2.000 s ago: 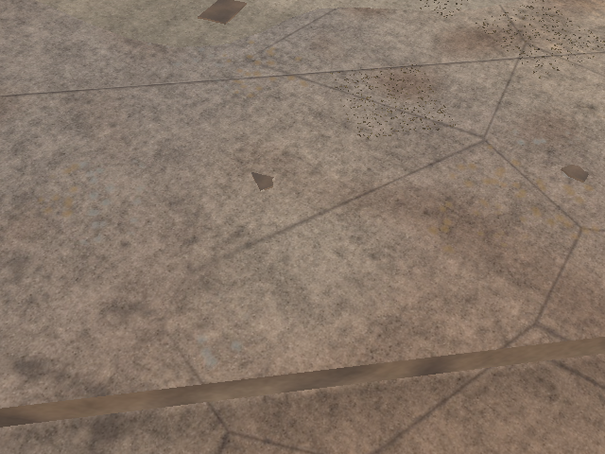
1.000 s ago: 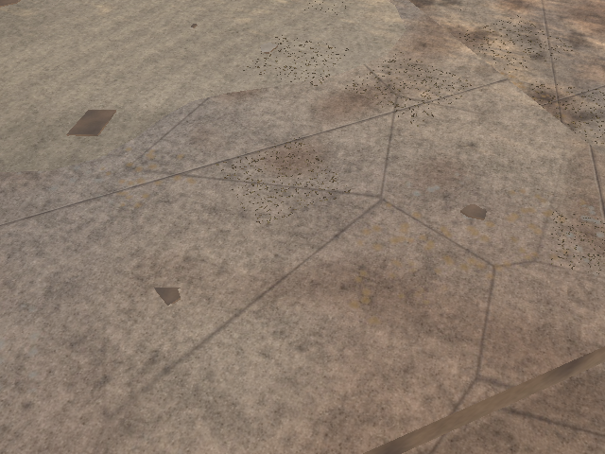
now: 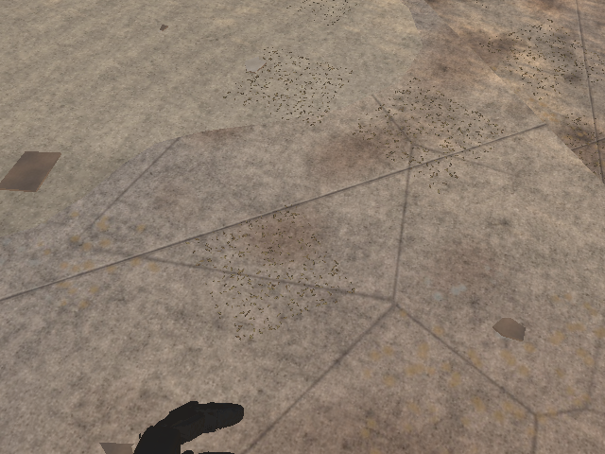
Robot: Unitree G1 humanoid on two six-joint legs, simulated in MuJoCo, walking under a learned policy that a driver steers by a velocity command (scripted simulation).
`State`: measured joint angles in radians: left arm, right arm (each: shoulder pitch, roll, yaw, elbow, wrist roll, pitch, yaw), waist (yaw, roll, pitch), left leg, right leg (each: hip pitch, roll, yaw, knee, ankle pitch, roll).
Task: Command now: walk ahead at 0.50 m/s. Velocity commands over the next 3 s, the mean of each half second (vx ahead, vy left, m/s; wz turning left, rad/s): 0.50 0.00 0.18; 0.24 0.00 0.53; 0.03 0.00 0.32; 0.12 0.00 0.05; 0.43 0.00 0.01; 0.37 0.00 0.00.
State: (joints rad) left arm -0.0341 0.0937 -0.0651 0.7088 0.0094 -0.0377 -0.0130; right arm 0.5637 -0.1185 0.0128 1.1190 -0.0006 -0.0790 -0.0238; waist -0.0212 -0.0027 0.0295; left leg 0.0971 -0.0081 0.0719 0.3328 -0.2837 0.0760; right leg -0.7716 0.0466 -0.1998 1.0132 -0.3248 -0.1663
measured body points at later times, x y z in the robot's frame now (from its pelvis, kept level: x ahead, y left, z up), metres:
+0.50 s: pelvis +0.28 +0.00 +0.09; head +0.31 -0.01 +0.53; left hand +0.21 +0.23 -0.05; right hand +0.47 -0.20 -0.04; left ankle +0.41 +0.09 -0.62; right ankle +0.13 -0.05 -0.65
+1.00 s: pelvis +0.48 +0.03 +0.09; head +0.51 +0.05 +0.54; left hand +0.57 +0.31 -0.02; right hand +0.61 -0.23 -0.03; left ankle +0.40 +0.06 -0.65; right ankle +0.63 -0.06 -0.61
